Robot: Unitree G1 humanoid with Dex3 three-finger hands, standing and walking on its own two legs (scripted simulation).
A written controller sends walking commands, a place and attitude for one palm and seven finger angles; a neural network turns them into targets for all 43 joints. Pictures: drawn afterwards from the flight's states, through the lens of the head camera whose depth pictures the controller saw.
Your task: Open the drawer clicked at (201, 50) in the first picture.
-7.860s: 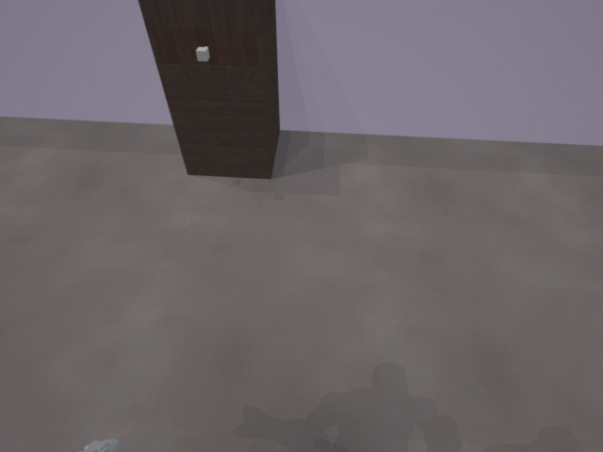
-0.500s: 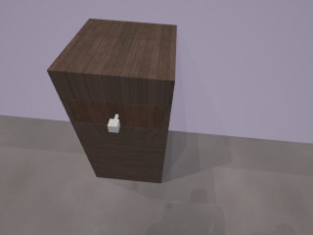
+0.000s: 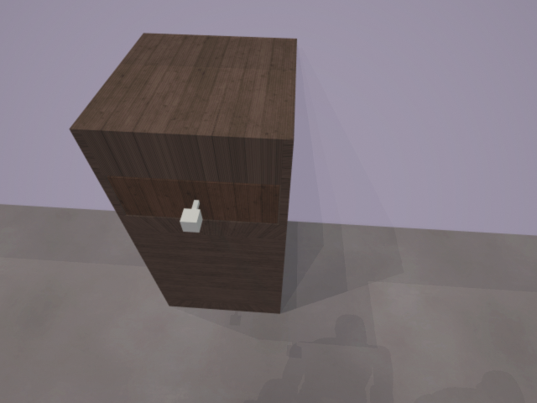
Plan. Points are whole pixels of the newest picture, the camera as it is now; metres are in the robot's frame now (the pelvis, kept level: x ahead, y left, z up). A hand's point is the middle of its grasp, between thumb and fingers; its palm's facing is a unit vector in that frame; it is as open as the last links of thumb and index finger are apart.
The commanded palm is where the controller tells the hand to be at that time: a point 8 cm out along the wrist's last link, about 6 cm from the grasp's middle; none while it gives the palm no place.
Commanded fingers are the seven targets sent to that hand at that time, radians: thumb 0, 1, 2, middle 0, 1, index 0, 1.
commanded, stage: come to a stop and stand still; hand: left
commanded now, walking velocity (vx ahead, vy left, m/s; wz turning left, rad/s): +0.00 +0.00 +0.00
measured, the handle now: (193, 214) +0.52 +0.21 -0.12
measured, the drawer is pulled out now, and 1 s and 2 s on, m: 0.00 0.00 0.00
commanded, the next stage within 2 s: look again from close up in 0.26 s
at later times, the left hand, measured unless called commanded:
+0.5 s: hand out of the picture +0.00 +0.16 -0.17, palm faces +0.00 -0.98 -0.21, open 7.3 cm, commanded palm none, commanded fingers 0.00 0.90 0.90 -0.20 -0.30 -0.20 -0.30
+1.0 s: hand out of the picture +0.00 +0.14 -0.17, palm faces +0.03 -0.98 -0.20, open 7.3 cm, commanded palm +0.10 +0.19 -0.07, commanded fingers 0.00 0.85 0.88 -0.20 -0.33 -0.20 -0.33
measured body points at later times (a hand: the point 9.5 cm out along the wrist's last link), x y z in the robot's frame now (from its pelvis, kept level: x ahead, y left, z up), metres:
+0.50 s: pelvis -0.01 -0.01 +0.00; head +0.01 -0.03 +0.45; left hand +0.00 +0.22 -0.15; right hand -0.02 -0.23 -0.17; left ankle -0.06 +0.11 -0.74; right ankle -0.03 -0.12 -0.74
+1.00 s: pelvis +0.01 -0.03 +0.00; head +0.03 -0.04 +0.45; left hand +0.00 +0.19 -0.16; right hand +0.00 -0.24 -0.17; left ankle -0.06 +0.10 -0.74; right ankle -0.03 -0.12 -0.74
